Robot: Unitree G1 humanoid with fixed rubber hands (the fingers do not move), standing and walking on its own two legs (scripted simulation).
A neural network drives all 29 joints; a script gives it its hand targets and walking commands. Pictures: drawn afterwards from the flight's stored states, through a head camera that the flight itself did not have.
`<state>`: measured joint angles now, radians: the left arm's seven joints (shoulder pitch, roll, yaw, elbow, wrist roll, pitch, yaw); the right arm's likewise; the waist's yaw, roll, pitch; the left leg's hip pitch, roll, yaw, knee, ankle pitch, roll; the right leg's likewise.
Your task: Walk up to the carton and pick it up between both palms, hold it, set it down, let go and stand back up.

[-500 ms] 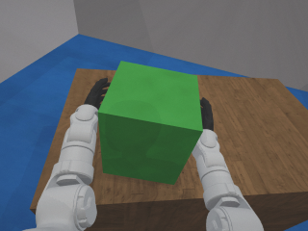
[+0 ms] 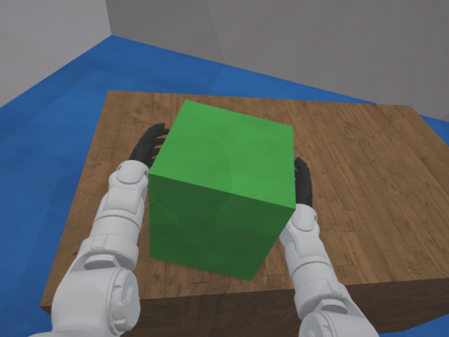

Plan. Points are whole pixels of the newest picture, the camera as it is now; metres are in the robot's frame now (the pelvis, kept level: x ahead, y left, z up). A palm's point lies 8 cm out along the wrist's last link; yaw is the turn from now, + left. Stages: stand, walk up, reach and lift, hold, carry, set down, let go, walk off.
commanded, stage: set down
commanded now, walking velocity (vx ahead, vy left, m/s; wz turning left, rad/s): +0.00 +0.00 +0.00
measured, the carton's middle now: (219, 193) +0.38 -0.03 +0.04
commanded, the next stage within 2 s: none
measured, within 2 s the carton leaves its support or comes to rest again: rests again in 0.60 s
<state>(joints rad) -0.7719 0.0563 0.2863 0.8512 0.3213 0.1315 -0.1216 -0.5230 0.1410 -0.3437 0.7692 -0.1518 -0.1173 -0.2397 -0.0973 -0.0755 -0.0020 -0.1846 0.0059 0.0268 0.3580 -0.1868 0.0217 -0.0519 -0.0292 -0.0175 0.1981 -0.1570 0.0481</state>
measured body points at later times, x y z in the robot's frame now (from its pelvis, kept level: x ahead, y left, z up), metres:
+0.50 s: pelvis -0.01 +0.00 +0.00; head +0.01 +0.05 +0.45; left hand +0.43 +0.12 +0.07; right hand +0.35 -0.17 +0.05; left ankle +0.00 +0.10 -0.75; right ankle -0.04 -0.15 -0.75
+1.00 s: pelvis -0.01 +0.00 +0.00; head +0.03 +0.05 +0.45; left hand +0.43 +0.13 +0.06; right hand +0.35 -0.17 +0.05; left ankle +0.00 +0.10 -0.75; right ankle -0.04 -0.15 -0.75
